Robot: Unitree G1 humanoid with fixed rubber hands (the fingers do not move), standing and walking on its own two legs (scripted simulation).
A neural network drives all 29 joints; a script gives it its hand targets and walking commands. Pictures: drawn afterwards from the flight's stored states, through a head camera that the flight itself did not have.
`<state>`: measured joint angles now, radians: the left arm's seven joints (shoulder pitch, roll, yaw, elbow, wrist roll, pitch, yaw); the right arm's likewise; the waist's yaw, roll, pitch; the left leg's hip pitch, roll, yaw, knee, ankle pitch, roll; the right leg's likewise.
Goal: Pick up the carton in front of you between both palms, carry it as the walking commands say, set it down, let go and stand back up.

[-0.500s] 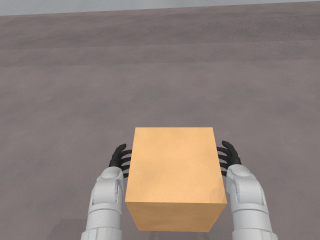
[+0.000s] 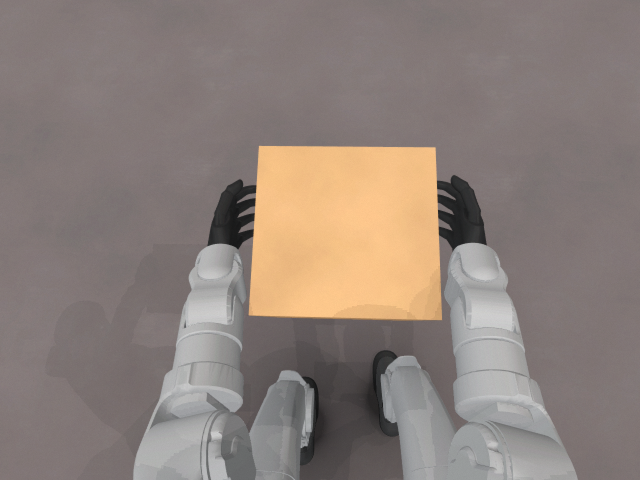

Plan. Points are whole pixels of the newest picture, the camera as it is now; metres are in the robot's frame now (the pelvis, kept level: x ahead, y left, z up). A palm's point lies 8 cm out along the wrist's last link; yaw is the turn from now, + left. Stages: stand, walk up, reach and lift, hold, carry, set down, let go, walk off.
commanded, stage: set down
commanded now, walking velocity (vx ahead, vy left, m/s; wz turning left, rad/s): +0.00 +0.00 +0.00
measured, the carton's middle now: (343, 248) +0.40 -0.01 -0.16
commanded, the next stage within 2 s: none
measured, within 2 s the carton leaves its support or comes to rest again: neither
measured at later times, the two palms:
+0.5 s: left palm (260, 232) +0.45 +0.12 -0.22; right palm (445, 239) +0.42 -0.17 -0.22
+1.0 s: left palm (284, 236) +0.49 +0.11 -0.38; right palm (431, 248) +0.45 -0.19 -0.38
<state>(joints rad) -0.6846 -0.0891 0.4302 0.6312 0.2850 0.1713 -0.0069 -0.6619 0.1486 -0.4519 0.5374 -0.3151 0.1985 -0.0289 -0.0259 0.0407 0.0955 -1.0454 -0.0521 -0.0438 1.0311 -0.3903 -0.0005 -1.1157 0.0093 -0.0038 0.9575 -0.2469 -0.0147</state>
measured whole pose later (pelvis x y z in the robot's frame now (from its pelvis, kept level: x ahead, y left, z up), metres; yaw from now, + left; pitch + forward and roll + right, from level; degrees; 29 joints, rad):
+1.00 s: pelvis -0.04 +0.01 -0.25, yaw +2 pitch +46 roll +1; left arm -1.21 0.11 0.31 0.86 0.12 0.24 0.08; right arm -1.10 -0.02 -0.51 0.66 -0.17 0.26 -0.08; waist -0.08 0.04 0.01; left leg -2.16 -0.09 0.01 1.96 -0.60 0.00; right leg -2.25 0.00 0.01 1.87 -0.42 0.01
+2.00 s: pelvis -0.04 +0.01 -0.32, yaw +0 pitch +40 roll -2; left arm -1.41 0.19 0.18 1.07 0.08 0.17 0.07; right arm -1.35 -0.24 -0.48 1.06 -0.05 0.14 -0.02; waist -0.11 -0.01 0.23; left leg -2.28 -0.11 0.01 2.23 -0.65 0.01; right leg -2.36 0.01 0.01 2.10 -0.45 0.03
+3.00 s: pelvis -0.03 +0.00 -0.26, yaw +0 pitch +43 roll +0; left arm -1.29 0.35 0.11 1.01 -0.09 0.14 0.08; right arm -1.12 -0.23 -0.28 0.86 0.13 0.11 -0.12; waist -0.11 0.03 0.08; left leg -2.11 -0.08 -0.01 2.01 -0.65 -0.01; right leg -2.21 0.03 0.01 1.91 -0.44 0.01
